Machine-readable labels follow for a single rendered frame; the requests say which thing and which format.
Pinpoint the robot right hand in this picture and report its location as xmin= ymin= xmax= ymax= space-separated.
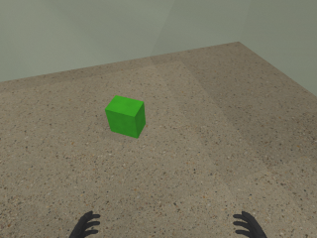
xmin=233 ymin=210 xmax=267 ymax=238

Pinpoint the carton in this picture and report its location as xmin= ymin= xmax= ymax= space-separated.
xmin=105 ymin=95 xmax=146 ymax=139

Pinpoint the robot left hand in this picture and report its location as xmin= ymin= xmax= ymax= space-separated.
xmin=68 ymin=210 xmax=101 ymax=238

